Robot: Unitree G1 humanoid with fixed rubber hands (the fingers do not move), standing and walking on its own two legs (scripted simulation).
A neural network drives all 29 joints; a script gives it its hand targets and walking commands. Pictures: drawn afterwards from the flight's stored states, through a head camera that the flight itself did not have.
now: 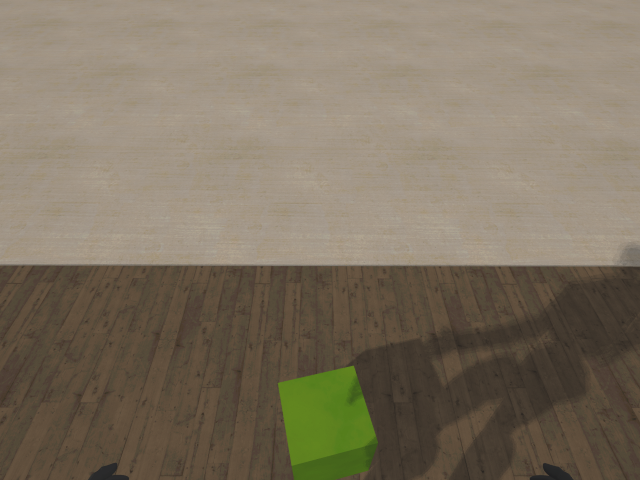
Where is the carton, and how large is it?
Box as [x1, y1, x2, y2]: [278, 366, 377, 479]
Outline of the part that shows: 353,366 278,383 294,479 335,479 368,469 377,441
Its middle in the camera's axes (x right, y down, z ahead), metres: +0.01 +0.53 +1.06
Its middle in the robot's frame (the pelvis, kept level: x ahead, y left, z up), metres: +0.42 +0.00 -0.65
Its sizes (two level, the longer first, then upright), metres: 0.210 0.200 0.250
